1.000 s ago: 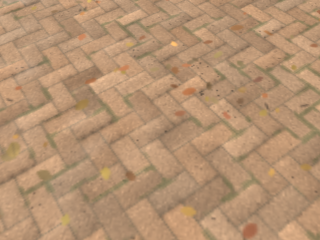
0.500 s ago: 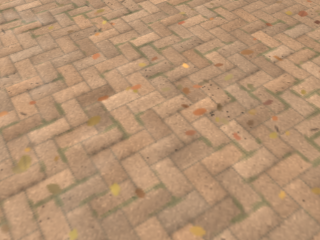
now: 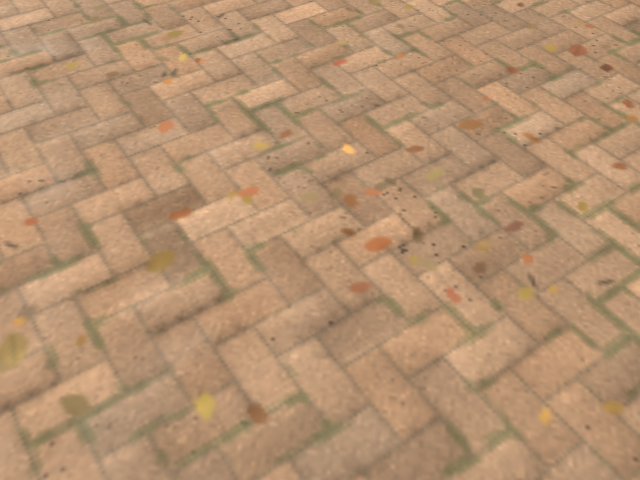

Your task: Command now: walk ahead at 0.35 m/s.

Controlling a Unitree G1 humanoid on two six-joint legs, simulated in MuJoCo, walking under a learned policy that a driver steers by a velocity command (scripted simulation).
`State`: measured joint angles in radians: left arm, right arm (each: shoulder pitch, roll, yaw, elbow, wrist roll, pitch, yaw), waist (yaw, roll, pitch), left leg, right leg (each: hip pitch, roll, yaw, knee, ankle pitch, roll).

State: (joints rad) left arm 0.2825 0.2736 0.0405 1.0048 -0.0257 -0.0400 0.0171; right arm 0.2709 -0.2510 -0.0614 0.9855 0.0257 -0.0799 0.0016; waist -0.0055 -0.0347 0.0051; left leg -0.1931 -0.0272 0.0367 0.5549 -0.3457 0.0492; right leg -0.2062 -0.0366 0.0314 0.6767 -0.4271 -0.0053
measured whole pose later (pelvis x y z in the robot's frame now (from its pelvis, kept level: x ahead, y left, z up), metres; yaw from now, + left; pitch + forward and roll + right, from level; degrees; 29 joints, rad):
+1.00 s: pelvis +0.21 -0.01 +0.01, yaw +0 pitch -1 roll +0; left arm 0.14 0.24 0.02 1.04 0.00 0.00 0.02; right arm 0.22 -0.21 -0.03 1.07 0.00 -0.02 -0.04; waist 0.00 0.00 0.04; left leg -0.15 0.01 0.00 0.48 -0.31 -0.01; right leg -0.26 0.01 -0.03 0.49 -0.22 -0.03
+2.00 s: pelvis +0.50 -0.02 -0.02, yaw +1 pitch +2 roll -1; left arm -0.06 0.24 0.05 0.88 -0.02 -0.10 -0.04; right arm 0.46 -0.22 -0.04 1.08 0.01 -0.08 -0.01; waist -0.05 0.01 0.05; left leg -0.02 0.02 -0.04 0.85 -0.52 0.01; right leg -0.50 0.03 -0.08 0.60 -0.13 -0.09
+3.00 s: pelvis +1.04 -0.01 +0.00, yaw -18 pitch +2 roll +2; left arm 0.04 0.23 0.07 0.80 -0.02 -0.03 -0.06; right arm 0.32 -0.26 -0.09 0.95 0.01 -0.07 -0.03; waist -0.06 -0.02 0.04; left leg 0.10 0.04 0.32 0.29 -0.39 -0.05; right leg -0.59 -0.07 -0.06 0.66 -0.12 -0.09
